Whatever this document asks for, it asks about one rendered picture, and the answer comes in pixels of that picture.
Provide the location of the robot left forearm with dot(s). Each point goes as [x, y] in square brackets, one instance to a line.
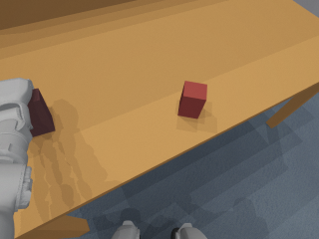
[15, 134]

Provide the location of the right robot thigh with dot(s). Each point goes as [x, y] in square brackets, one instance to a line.
[189, 233]

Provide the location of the sponge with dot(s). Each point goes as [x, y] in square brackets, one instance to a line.
[40, 116]

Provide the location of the table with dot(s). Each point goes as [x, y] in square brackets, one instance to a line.
[111, 73]

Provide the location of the robot left shin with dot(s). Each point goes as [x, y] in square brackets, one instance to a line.
[128, 222]

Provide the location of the robot left hand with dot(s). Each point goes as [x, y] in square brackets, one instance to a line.
[16, 89]

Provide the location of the left robot upper arm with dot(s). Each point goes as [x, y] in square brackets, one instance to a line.
[15, 193]

